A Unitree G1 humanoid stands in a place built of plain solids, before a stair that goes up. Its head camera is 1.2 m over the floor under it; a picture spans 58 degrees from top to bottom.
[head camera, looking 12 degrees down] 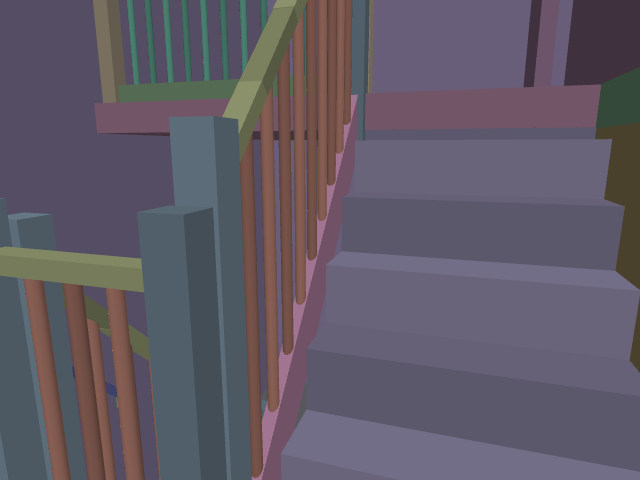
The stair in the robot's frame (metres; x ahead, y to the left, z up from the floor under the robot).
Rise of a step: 0.21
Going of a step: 0.20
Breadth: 0.90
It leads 17 degrees to the right of straight ahead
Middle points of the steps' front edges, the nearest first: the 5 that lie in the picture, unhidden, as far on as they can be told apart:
1.06 -0.39 0.62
1.26 -0.45 0.82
1.46 -0.51 1.03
1.65 -0.57 1.23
1.85 -0.63 1.44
